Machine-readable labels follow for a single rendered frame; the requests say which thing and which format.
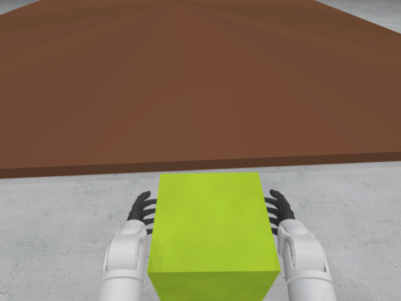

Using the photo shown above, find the left robot forearm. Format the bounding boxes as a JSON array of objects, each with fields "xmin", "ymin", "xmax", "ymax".
[{"xmin": 96, "ymin": 219, "xmax": 147, "ymax": 301}]

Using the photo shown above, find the left robot hand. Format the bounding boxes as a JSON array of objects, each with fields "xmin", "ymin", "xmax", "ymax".
[{"xmin": 127, "ymin": 191, "xmax": 157, "ymax": 235}]

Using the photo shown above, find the carton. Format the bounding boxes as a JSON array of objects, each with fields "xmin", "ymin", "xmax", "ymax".
[{"xmin": 147, "ymin": 172, "xmax": 281, "ymax": 301}]

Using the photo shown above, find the right robot hand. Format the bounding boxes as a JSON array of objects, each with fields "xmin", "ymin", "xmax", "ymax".
[{"xmin": 264, "ymin": 189, "xmax": 295, "ymax": 236}]

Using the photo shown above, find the right robot forearm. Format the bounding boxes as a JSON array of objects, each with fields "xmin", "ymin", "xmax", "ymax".
[{"xmin": 278, "ymin": 219, "xmax": 336, "ymax": 301}]

